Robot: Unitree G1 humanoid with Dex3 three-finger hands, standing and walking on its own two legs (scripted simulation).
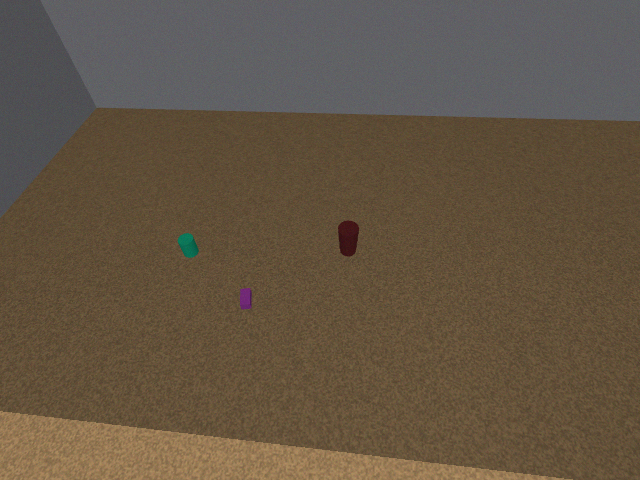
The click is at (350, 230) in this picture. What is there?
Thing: tapered cup
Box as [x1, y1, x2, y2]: [338, 221, 358, 255]
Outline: 344,221 340,223 338,226 340,251 344,255 351,255 354,253 356,247 358,226 356,223 352,221
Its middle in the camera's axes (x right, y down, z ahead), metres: +0.12 +0.00 +1.55
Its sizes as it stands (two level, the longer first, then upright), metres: 0.080 0.080 0.137
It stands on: the floor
